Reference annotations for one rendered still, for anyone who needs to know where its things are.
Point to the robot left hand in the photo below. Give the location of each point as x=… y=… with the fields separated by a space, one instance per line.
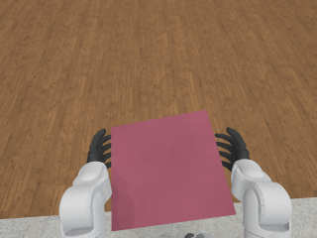
x=96 y=150

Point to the right robot shin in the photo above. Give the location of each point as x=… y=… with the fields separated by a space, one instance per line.
x=201 y=231

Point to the carton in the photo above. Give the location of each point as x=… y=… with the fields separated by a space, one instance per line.
x=167 y=170

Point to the robot left forearm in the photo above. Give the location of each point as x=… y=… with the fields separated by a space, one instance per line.
x=81 y=209

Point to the robot right hand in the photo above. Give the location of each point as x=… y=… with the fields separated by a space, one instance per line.
x=237 y=148

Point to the robot right forearm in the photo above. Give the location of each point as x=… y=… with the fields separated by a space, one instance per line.
x=267 y=207

